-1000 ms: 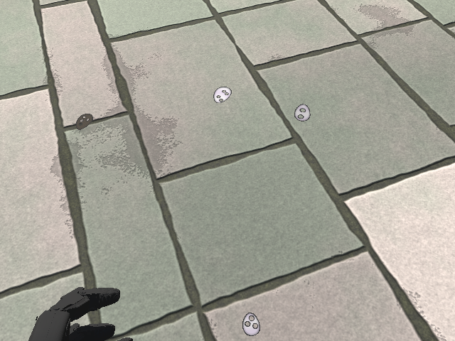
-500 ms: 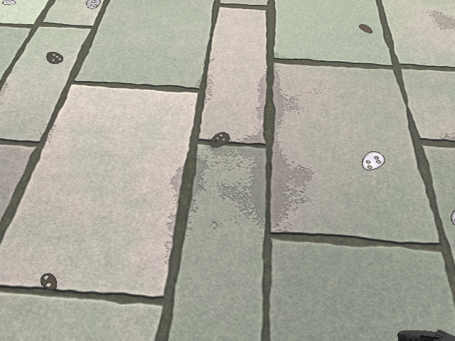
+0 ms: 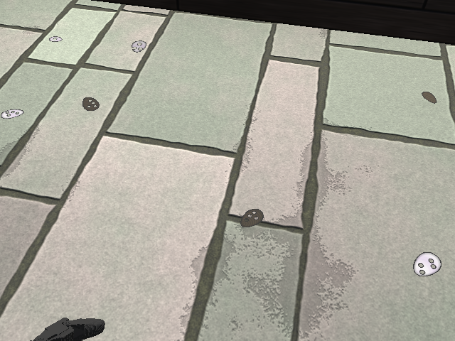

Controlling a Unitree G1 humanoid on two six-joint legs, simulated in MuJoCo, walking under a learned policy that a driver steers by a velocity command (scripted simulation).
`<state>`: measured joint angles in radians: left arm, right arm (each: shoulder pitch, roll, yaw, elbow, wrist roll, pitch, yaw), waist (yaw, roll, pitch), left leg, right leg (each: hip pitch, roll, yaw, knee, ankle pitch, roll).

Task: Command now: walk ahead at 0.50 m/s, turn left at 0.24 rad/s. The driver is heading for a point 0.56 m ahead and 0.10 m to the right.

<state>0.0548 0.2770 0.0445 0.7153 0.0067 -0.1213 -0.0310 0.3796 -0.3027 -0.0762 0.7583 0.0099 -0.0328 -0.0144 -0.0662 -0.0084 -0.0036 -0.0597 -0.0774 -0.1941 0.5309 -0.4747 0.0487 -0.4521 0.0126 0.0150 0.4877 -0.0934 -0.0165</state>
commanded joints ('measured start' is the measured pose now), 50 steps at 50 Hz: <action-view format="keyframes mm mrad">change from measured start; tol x32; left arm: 1 349 294 94 40 6 -3 0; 50 228 115 22 16 12 92 21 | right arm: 1 155 5 17 -73 17 -24 2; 20 -432 -21 22 -195 8 -60 47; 27 69 -202 -49 -83 -23 -54 25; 50 16 -59 20 125 -9 -18 18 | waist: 1 98 -339 -316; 21 147 -65 71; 27 -46 303 -426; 36 98 75 38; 50 96 -161 -365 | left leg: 1 -555 -34 56 642 -58 -17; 21 -506 118 161 -19 472 -38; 25 74 166 124 -43 450 55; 27 496 519 -504 -168 230 241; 34 -124 341 65 -386 474 149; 46 -6 302 259 -117 855 73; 50 -366 108 133 545 -254 -104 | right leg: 1 788 -396 682 -131 -204 -288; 7 369 -227 332 -286 -87 -191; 22 442 -252 171 -244 204 -154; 24 405 -205 140 -70 394 -117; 27 -233 17 98 712 -499 0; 29 -317 -83 92 775 -357 -4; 46 121 -30 -14 -9 121 -40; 48 487 -199 161 35 822 -135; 50 599 -373 409 -13 751 -330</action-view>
